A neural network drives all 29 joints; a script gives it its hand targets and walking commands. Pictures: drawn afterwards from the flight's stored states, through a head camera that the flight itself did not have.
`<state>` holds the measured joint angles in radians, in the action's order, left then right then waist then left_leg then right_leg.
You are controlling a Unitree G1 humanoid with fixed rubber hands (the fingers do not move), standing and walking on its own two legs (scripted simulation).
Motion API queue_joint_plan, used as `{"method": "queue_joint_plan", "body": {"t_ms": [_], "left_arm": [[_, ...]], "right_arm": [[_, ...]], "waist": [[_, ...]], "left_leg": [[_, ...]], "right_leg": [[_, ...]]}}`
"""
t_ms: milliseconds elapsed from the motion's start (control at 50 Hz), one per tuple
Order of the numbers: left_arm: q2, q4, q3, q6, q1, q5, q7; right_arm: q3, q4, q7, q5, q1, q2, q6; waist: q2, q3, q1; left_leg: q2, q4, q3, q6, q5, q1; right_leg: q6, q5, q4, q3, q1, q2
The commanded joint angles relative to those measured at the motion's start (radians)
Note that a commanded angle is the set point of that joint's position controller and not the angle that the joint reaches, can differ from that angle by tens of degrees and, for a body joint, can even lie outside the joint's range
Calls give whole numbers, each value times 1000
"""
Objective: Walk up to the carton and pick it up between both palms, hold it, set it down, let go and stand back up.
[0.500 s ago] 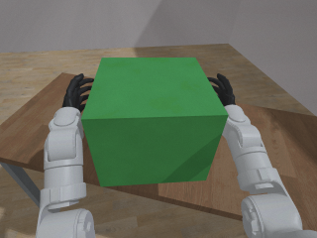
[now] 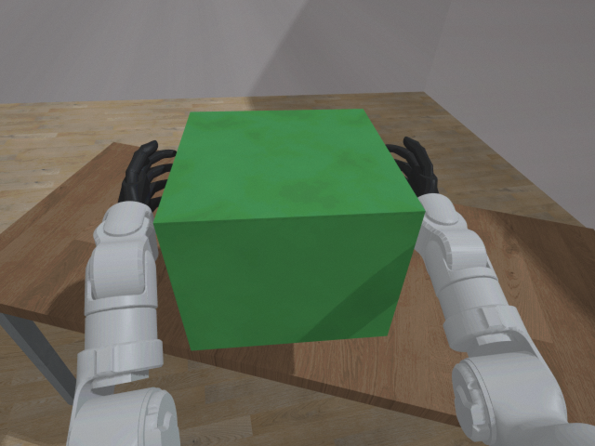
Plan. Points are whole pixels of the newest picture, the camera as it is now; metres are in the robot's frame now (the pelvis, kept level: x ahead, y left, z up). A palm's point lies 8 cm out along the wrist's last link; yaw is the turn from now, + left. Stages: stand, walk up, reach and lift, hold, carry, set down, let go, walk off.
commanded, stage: hold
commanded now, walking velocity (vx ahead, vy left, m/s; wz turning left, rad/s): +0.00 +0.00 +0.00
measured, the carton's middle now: (284, 219) +0.39 +0.00 +0.12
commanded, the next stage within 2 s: none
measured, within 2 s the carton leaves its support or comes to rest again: neither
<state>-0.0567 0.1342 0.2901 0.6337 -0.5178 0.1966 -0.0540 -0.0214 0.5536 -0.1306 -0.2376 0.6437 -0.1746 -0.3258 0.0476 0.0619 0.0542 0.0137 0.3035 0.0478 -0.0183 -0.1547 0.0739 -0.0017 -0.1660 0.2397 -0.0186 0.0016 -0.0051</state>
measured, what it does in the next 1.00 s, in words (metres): stands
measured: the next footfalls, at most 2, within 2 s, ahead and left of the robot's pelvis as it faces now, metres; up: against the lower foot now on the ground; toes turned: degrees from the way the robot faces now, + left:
none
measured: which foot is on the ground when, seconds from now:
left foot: down 0.00-1.00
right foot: down 0.00-1.00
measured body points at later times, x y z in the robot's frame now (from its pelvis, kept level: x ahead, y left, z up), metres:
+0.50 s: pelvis -0.01 +0.00 +0.00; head -0.06 +0.02 +0.45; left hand +0.36 +0.19 +0.18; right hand +0.37 -0.18 +0.18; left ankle +0.01 +0.13 -0.75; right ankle -0.02 -0.12 -0.75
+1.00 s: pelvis +0.00 +0.00 +0.00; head -0.05 +0.03 +0.45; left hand +0.36 +0.19 +0.18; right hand +0.37 -0.18 +0.19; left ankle +0.01 +0.13 -0.75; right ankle -0.02 -0.12 -0.75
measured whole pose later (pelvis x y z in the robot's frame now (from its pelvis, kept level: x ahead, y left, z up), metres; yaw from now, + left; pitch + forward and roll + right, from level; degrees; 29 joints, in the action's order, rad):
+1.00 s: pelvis +0.00 +0.00 +0.00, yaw +0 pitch -5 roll -1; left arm -0.06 0.09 0.28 0.65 -0.50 0.20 -0.06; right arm -0.02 0.50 -0.15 -0.25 0.62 -0.17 -0.33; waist 0.04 0.05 0.05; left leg 0.01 0.31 0.04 -0.02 -0.15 0.07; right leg 0.00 -0.16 0.24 -0.02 0.00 -0.01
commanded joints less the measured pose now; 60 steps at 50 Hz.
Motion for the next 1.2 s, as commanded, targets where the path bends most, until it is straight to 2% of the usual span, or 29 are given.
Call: {"method": "queue_joint_plan", "body": {"t_ms": [0,120,320,460,600,800,960,1120,1180], "left_arm": [[542,-180,-515,-48,-589,-133,-126],[551,-220,-555,-52,-599,-160,-111],[543,-110,-490,-41,-623,-132,-118],[576,-95,-515,-64,-677,-157,-105],[552,-56,-461,-54,-618,-113,-122],[565,-186,-537,-64,-626,-151,-114],[530,-158,-494,-34,-566,-117,-126],[562,-172,-541,-55,-642,-161,-111],[561,-140,-528,-58,-641,-156,-108]], "right_arm": [[397,-353,83,-114,665,626,38],[414,-412,88,-126,673,621,37],[348,-307,114,-63,707,613,38],[343,-311,114,-66,756,641,60],[337,-249,104,-59,713,619,52],[396,-373,86,-116,693,637,57],[373,-327,97,-93,654,593,31],[380,-386,101,-97,723,628,52],[370,-360,103,-83,722,627,51]], "waist": [[-68,299,9],[-80,336,3],[-42,277,-13],[-63,351,-8],[-47,288,-7],[-77,349,10],[-61,263,-1],[-70,348,-2],[-61,339,-4]], "left_leg": [[-70,23,-49,-31,382,-153],[-64,32,-42,-36,384,-175],[-51,-34,-58,1,171,-114],[-55,-9,-53,-1,208,-141],[-58,-16,-57,-1,229,-132],[-68,39,-47,-31,404,-185],[-58,-3,-53,-22,303,-151],[-57,10,-48,-18,289,-163],[-56,2,-50,-10,253,-158]], "right_leg": [[-37,313,5,-28,49,-56],[-32,294,1,-31,10,-61],[-23,98,-33,-25,-38,-43],[-26,124,-23,-27,-40,-45],[-31,146,-23,-25,-5,-45],[-35,303,7,-33,21,-62],[-27,204,-19,-29,4,-52],[-27,196,-15,-32,-21,-53],[-28,171,-20,-30,-34,-49]]}}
